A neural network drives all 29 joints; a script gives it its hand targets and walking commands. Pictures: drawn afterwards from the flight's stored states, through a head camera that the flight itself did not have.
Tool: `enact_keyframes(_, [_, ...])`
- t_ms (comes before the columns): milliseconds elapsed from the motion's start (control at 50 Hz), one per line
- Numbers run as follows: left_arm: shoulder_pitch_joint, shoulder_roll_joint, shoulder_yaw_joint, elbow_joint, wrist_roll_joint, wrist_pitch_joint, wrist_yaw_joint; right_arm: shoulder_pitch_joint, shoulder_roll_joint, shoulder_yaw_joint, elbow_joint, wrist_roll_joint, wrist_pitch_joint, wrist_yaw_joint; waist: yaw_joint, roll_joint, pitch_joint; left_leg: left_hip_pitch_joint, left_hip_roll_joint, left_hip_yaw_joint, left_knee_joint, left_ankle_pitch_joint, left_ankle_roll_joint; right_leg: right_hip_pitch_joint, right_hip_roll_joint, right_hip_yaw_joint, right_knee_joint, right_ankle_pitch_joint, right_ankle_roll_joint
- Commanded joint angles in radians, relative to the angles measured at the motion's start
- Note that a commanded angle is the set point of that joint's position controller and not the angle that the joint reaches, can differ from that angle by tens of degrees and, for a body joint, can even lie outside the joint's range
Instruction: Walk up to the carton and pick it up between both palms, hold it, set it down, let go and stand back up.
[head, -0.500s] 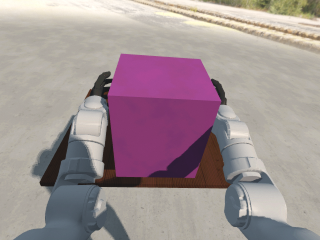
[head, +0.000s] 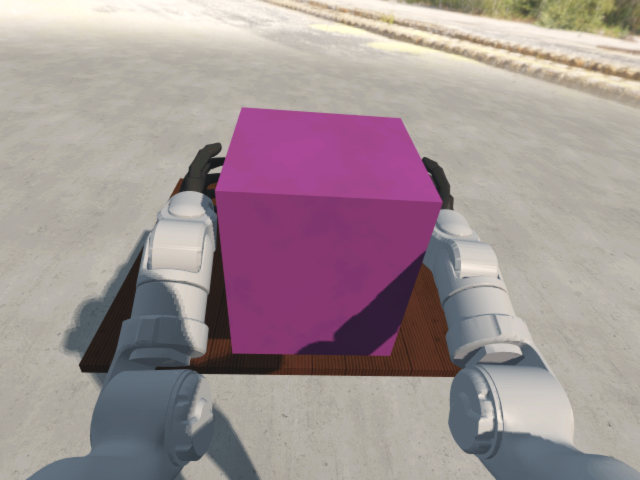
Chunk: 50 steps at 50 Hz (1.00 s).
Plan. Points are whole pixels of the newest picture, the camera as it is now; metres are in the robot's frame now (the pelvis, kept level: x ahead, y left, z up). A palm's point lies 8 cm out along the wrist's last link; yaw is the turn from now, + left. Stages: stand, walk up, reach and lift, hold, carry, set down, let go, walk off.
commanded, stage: hold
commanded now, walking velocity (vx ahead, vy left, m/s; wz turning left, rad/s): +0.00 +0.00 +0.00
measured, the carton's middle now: (317, 234) +0.38 +0.02 +0.19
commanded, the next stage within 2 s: set down in 0.24 s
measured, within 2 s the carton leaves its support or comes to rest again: neither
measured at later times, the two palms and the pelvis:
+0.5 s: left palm (197, 193) +0.37 +0.17 +0.24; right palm (437, 214) +0.38 -0.13 +0.23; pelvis +0.00 +0.00 +0.00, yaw +0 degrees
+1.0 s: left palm (207, 204) +0.42 +0.17 +0.20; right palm (423, 215) +0.42 -0.13 +0.20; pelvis +0.03 +0.00 +0.00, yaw +0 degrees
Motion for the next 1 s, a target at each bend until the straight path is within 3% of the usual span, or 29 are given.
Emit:
enact_keyframes(0, [-0.749, -0.645, -0.379, -0.131, -0.115, -0.046, -0.144, -0.872, 0.560, 0.396, -0.224, 0.212, -0.042, 0.097, -0.082, 0.096, -0.304, 0.110, -0.056, 0.044, -0.154, 0.062, -0.004, 0.086, 0.026, -0.170, -0.152, 0.013, -0.027])
enact_keyframes(220, [-0.747, -0.645, -0.382, -0.142, -0.115, -0.048, -0.143, -0.877, 0.560, 0.401, -0.238, 0.214, -0.047, 0.098, -0.078, 0.096, -0.318, 0.116, -0.056, 0.044, -0.151, 0.076, -0.005, 0.091, 0.027, -0.173, -0.149, 0.024, -0.027])
enact_keyframes(240, [-0.737, -0.658, -0.428, -0.178, -0.135, -0.039, -0.151, -0.787, 0.559, 0.401, -0.189, 0.239, -0.026, 0.093, -0.132, 0.151, -0.264, 0.160, -0.070, 0.054, -0.149, 0.096, -0.026, 0.071, 0.023, -0.193, -0.145, 0.025, -0.019])
enact_keyframes(300, [-0.763, -0.643, -0.398, -0.163, -0.127, -0.052, -0.159, -0.857, 0.588, 0.410, -0.241, 0.226, -0.044, 0.097, -0.094, 0.121, -0.300, 0.142, -0.081, 0.064, -0.146, 0.081, -0.014, 0.082, 0.024, -0.196, -0.145, 0.018, -0.013])
enact_keyframes(400, [-0.775, -0.629, -0.352, -0.112, -0.110, -0.094, -0.174, -0.907, 0.617, 0.394, -0.270, 0.180, -0.097, 0.101, -0.060, 0.092, -0.347, 0.138, -0.090, 0.081, -0.154, 0.070, -0.001, 0.137, 0.017, -0.198, -0.142, 0.052, 0.000])
enact_keyframes(560, [-0.707, -0.552, -0.170, 0.070, -0.003, -0.194, -0.233, -0.891, 0.563, 0.194, -0.209, -0.028, -0.240, 0.131, -0.054, 0.038, -0.229, 0.029, -0.075, 0.123, -0.239, -0.157, 0.039, 0.170, -0.005, -0.213, -0.160, -0.129, 0.006])
enact_keyframes(660, [-0.673, -0.537, -0.159, 0.108, 0.020, -0.230, -0.243, -0.830, 0.512, 0.166, -0.151, -0.062, -0.298, 0.138, -0.049, 0.039, -0.177, 0.018, -0.068, 0.139, -0.257, -0.172, 0.041, 0.178, 0.004, -0.232, -0.157, -0.138, 0.003])
enact_keyframes(840, [-0.646, -0.551, -0.226, 0.016, -0.017, -0.294, -0.216, -0.761, 0.514, 0.252, -0.171, -0.046, -0.357, 0.127, -0.037, 0.051, -0.329, 0.188, -0.068, 0.138, -0.170, 0.122, 0.007, 0.198, 0.017, -0.241, -0.152, 0.057, 0.001])
enact_keyframes(980, [-0.633, -0.576, -0.325, -0.075, -0.058, -0.346, -0.187, -0.675, 0.515, 0.328, -0.157, -0.018, -0.377, 0.115, -0.064, 0.087, -0.417, 0.326, -0.062, 0.109, -0.085, 0.415, -0.040, 0.214, 0.029, -0.244, -0.133, 0.262, 0.001])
